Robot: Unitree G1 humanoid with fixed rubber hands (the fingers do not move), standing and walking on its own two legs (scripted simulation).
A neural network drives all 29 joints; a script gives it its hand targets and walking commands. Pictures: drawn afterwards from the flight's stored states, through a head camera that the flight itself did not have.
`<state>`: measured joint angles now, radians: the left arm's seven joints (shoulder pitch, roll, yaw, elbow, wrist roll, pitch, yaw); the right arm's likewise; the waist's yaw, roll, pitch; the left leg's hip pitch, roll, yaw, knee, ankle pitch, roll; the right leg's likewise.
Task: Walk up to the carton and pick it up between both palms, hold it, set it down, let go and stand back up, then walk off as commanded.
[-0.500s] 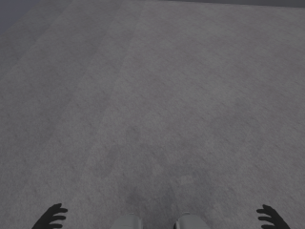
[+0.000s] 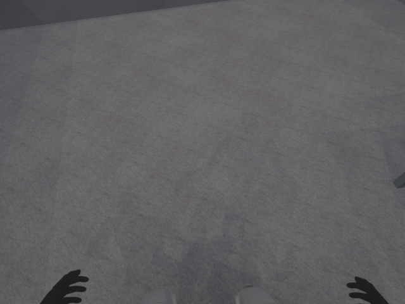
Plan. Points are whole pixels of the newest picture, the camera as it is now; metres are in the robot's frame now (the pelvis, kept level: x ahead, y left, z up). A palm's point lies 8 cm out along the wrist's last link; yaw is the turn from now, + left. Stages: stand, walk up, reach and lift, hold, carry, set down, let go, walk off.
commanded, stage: walk up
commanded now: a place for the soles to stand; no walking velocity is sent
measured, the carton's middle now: out of the picture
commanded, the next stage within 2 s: none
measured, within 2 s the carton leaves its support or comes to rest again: neither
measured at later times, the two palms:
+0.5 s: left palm (138, 249) +0.24 +0.16 -0.07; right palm out of the picture -0.01 -0.43 -0.08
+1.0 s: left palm (225, 215) +0.32 -0.03 -0.07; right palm out of the picture -0.10 -0.51 -0.08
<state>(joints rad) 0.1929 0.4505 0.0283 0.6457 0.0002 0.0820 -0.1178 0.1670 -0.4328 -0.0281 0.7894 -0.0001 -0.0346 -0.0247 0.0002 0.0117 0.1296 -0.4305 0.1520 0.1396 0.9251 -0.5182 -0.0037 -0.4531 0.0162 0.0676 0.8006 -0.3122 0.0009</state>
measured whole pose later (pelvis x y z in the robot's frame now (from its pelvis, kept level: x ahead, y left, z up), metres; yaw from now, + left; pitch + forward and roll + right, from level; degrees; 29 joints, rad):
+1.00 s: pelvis +0.01 -0.19 +0.00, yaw -39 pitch -2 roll -1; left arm 0.19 0.46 0.03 0.65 0.00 0.05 -0.13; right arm 0.21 -0.46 -0.03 0.79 0.00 -0.09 -0.02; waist 0.00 0.02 0.09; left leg -0.44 0.13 0.09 0.97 -0.57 -0.06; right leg -0.45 0.08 0.09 0.81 -0.32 -0.01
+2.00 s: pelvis +0.05 -0.44 -0.01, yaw -69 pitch -3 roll +0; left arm 0.22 0.47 0.03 0.67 0.00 -0.02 -0.07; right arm 0.25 -0.47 -0.03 0.79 0.00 -0.08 -0.01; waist 0.00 0.00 0.09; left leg -0.48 0.16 0.07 1.13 -0.53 -0.04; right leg -0.45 0.04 0.06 0.85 -0.36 -0.01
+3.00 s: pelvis +0.08 -0.67 -0.02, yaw -82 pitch -3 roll +0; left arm 0.26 0.46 0.03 0.70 0.00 -0.04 -0.04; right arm 0.31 -0.46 -0.03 0.79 0.00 -0.04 0.00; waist 0.00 -0.05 0.08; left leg -0.41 0.16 0.09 1.02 -0.53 -0.02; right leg -0.51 0.02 0.05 0.93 -0.35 0.00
